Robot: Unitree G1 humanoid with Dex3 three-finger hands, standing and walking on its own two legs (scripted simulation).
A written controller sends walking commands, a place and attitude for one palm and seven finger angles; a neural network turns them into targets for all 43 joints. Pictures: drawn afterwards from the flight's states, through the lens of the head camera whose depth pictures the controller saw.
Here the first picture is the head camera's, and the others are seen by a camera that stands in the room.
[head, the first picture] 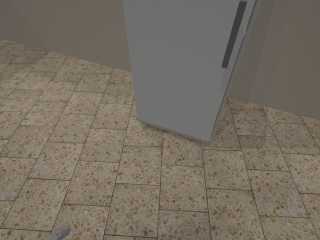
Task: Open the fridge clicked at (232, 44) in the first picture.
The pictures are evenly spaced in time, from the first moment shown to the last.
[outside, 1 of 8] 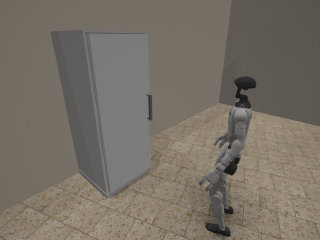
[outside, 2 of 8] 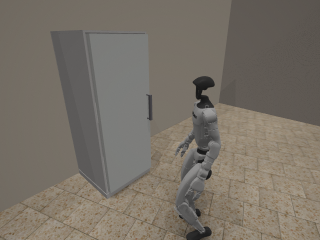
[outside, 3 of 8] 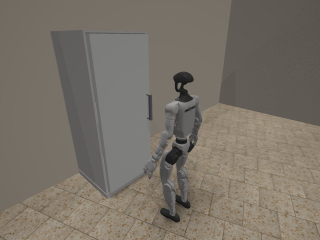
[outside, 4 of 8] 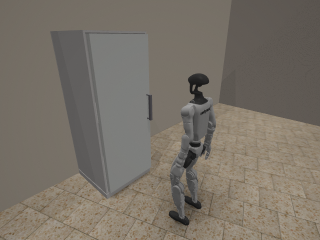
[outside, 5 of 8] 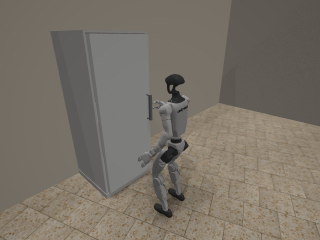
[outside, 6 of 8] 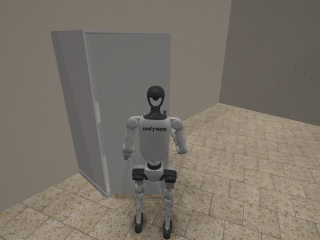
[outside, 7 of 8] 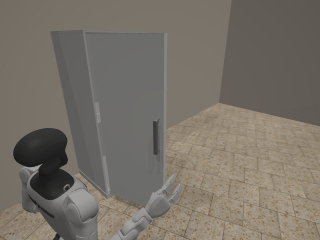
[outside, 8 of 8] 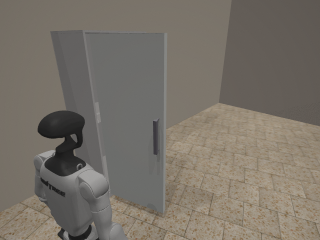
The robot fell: no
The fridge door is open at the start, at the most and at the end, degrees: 0 74 72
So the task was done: yes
